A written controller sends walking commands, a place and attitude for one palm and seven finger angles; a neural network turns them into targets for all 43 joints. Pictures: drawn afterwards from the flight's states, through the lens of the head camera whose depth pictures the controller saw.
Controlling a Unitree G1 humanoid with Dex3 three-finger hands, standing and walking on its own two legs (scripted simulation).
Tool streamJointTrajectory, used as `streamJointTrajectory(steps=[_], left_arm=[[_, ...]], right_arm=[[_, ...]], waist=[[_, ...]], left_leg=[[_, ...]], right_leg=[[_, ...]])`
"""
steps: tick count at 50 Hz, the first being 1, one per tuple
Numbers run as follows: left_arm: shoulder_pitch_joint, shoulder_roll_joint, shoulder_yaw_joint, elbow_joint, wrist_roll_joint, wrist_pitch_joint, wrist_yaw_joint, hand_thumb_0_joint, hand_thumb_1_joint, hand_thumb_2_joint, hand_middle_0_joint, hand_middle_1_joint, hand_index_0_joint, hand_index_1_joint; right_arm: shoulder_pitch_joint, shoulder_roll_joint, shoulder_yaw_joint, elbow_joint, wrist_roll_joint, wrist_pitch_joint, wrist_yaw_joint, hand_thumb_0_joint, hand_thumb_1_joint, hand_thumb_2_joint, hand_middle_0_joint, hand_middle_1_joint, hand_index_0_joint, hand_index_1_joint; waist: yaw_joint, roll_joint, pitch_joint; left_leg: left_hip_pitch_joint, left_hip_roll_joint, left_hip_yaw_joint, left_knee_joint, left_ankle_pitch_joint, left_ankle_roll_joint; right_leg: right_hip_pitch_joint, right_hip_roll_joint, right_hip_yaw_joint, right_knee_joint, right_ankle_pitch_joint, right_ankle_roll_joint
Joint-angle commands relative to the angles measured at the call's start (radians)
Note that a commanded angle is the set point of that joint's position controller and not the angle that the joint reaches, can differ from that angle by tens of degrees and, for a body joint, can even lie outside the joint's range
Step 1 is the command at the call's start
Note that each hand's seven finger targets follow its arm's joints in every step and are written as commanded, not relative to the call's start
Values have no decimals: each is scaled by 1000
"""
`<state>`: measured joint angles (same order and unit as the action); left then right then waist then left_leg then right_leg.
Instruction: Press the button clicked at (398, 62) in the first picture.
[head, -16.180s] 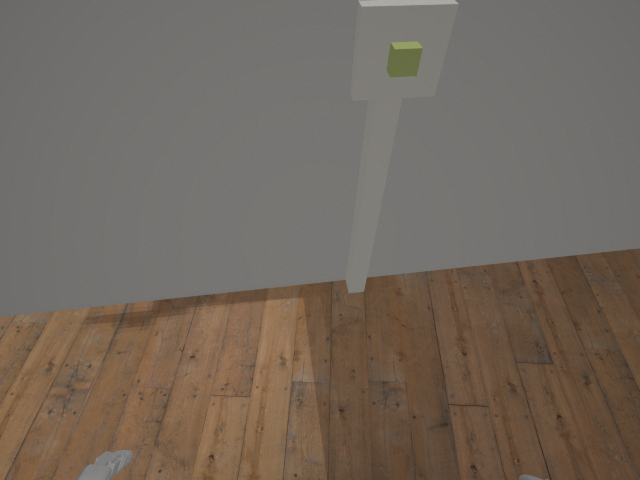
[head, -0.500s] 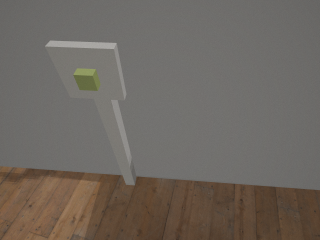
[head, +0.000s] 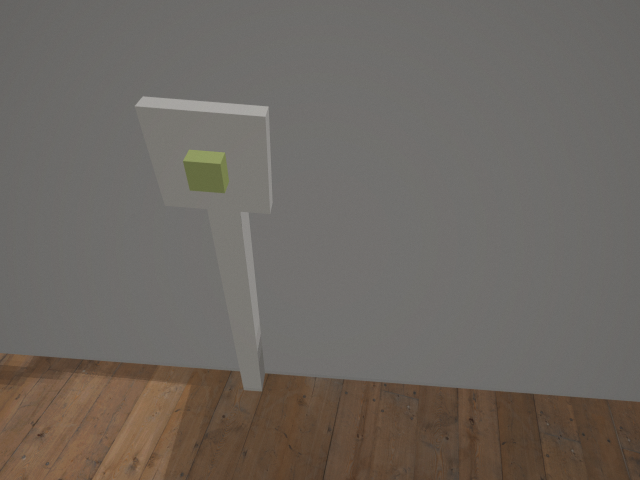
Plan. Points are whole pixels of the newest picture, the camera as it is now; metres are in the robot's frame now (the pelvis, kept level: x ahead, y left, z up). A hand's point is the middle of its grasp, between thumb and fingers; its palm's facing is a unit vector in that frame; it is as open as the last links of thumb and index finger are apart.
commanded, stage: come to a stop and stand still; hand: left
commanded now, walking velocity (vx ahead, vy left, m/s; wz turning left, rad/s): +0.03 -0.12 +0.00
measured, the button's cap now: (207, 170) +0.51 +0.20 +0.12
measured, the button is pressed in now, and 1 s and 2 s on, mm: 0 0 0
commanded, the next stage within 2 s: look again from close up in 1.36 s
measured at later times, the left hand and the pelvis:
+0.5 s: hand out of the picture +0.09 +0.14 -0.18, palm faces +0.01 -0.96 -0.26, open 7.3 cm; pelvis +0.04 -0.04 -0.02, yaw -1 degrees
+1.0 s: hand out of the picture +0.00 +0.11 -0.18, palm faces +0.02 -0.98 -0.20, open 7.4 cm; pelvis +0.01 -0.06 -0.01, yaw -1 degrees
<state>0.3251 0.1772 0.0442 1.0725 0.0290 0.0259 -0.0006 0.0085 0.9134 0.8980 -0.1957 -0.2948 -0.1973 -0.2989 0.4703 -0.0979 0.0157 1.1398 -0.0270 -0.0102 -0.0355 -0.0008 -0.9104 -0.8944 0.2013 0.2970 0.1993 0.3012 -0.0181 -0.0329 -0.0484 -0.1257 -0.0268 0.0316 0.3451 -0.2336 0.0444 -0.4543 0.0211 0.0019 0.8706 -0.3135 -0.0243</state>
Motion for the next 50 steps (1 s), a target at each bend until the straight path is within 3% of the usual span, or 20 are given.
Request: streamJointTrajectory(steps=[1, 5, 7, 8, 9, 10, 11, 12, 13, 14, 15, 16, 17, 20, 24, 27, 29, 36, 45, 50], left_arm=[[-37, 6, -6, -56, 2, -23, -3, 0, 900, 900, -200, -300, -200, -300], [-87, -12, -18, -64, -13, -30, 7, 0, 900, 900, -200, -300, -200, -300], [-74, -9, -17, -58, -17, -35, 9, 0, 900, 900, -200, -300, -200, -300], [-40, -5, -17, -44, -19, -42, 10, 0, 900, 900, -200, -300, -200, -300], [48, 54, -24, 44, -4, -60, 51, 0, 900, 900, -200, -300, -200, -300], [78, 89, -20, 14, -18, -63, 49, 0, 900, 900, -200, -300, -200, -300], [25, 112, -16, -3, -18, -71, 40, 0, 900, 900, -200, -300, -200, -300], [-7, 125, -21, -11, -14, -72, 39, 0, 900, 900, -200, -300, -200, -300], [-5, 103, -22, -8, -14, -71, 42, 0, 900, 900, -200, -300, -200, -300], [5, 73, -21, 2, -20, -75, 44, 0, 900, 900, -200, -300, -200, -300], [2, 55, -25, 3, -23, -77, 48, 0, 900, 900, -200, -300, -200, -300], [-4, 62, -23, 7, -22, -76, 50, 0, 900, 900, -200, -300, -200, -300], [-2, 69, -21, 10, -22, -79, 51, 0, 900, 900, -200, -300, -200, -300], [-8, 83, -20, 14, -21, -77, 54, 0, 900, 900, -200, -300, -200, -300], [-22, 88, -22, 6, -21, -70, 54, 0, 900, 900, -200, -300, -200, -300], [-31, 92, -20, -4, -21, -66, 52, 0, 900, 900, -200, -300, -200, -300], [-37, 100, -18, -11, -21, -62, 49, 0, 900, 900, -200, -300, -200, -300], [-41, 112, -18, -16, -19, -57, 40, 0, 900, 900, -200, -300, -200, -300], [-15, 107, -16, -1, -21, -57, 34, 0, 900, 900, -200, -300, -200, -300], [-1, 92, -18, 5, -23, -56, 33, 0, 900, 900, -200, -300, -200, -300]], right_arm=[[22, -121, -13, -42, 1, -46, -21, 0, -900, -900, 200, 300, 200, 300], [55, -131, -15, -19, -9, -41, -25, 0, -900, -900, 200, 300, 200, 300], [45, -135, -22, -15, -7, -34, -25, 0, -900, -900, 200, 300, 200, 300], [38, -139, -25, -16, -2, -32, -24, 0, -900, -900, 200, 300, 200, 300], [-109, -190, -38, -55, 22, -38, 1, 0, -900, -900, 200, 300, 200, 300], [-113, -90, -24, -114, 12, -30, 7, 0, -900, -900, 200, 300, 200, 300], [-90, -64, -16, -116, 1, -28, 13, 0, -900, -900, 200, 300, 200, 300], [-36, -45, -13, -111, 6, -36, 15, 0, -900, -900, 200, 300, 200, 300], [-11, -58, -18, -94, 6, -48, 16, 0, -900, -900, 200, 300, 200, 300], [3, -115, -28, -72, 7, -48, 6, 0, -900, -900, 200, 300, 200, 300], [1, -138, -33, -73, 10, -45, -3, 0, -900, -900, 200, 300, 200, 300], [-12, -134, -36, -83, 10, -41, -8, 0, -900, -900, 200, 300, 200, 300], [-21, -137, -37, -89, 11, -37, -11, 0, -900, -900, 200, 300, 200, 300], [-49, -121, -36, -99, 14, -20, -11, 0, -900, -900, 200, 300, 200, 300], [-76, -123, -34, -89, 11, -10, -7, 0, -900, -900, 200, 300, 200, 300], [-103, -139, -35, -84, 10, -9, -5, 0, -900, -900, 200, 300, 200, 300], [-123, -144, -33, -85, 9, -6, -4, 0, -900, -900, 200, 300, 200, 300], [-138, -140, -27, -74, 9, 0, 3, 0, -900, -900, 200, 300, 200, 300], [-98, -126, -19, -36, 9, -3, 5, 0, -900, -900, 200, 300, 200, 300], [-69, -114, -14, -15, 9, -7, 5, 0, -900, -900, 200, 300, 200, 300]], waist=[[14, 104, 200], [-11, 180, 153], [-2, 159, 126], [13, 143, 92], [68, 128, 85], [52, 33, 87], [28, 29, 59], [-5, 62, -7], [-6, 124, -72], [-5, 93, -123], [-4, 88, -138], [1, 102, -109], [1, 59, -67], [-7, -32, 28], [-11, -45, 77], [-6, 12, 60], [-2, 28, 71], [2, -6, 125], [10, 4, 136], [14, 42, 140]], left_leg=[[-101, 255, -217, -190, 39, 106], [-49, 276, -175, -83, 344, 127], [-53, 253, -148, -21, 400, 98], [-45, 227, -126, 30, 391, 67], [-154, 192, -27, 192, 314, -10], [-223, 98, -23, 216, -76, -41], [-208, 68, -7, 232, -154, -44], [-136, 55, -10, 142, -107, -47], [-82, 88, -58, 79, 143, -38], [-34, 155, -86, 153, 379, -19], [-8, 169, -77, 187, 529, -14], [4, 156, -61, 202, 584, -19], [-21, 144, -51, 224, 580, -25], [-89, 111, -31, 180, 275, -44], [-69, 106, -34, 132, 177, -45], [-29, 113, -37, 115, 223, -44], [-26, 115, -36, 98, 176, -43], [-38, 107, -29, 61, 29, -44], [-76, 103, -32, 45, -18, -44], [-94, 107, -40, 32, -20, -40]], right_leg=[[-99, -52, -5, 65, 8, 13], [23, -53, -36, -154, -100, 15], [124, -36, -49, -314, -51, 15], [198, -35, -49, -427, 47, 14], [247, -108, 18, -428, 292, 10], [236, -171, 151, -480, 200, -30], [237, -227, 170, -486, 192, -60], [239, -239, 135, -425, 219, -83], [289, -156, 71, -307, 355, -54], [311, -107, 26, -264, 402, -31], [321, -103, 11, -263, 458, -27], [309, -111, 15, -260, 517, -26], [314, -124, 22, -260, 618, -27], [313, -163, 55, -289, 758, -33], [285, -156, 62, -334, 667, -33], [288, -142, 59, -352, 575, -32], [281, -140, 69, -380, 486, -35], [241, -134, 94, -483, 246, -38], [246, -133, 99, -532, 93, -43], [242, -124, 92, -532, 40, -42]])
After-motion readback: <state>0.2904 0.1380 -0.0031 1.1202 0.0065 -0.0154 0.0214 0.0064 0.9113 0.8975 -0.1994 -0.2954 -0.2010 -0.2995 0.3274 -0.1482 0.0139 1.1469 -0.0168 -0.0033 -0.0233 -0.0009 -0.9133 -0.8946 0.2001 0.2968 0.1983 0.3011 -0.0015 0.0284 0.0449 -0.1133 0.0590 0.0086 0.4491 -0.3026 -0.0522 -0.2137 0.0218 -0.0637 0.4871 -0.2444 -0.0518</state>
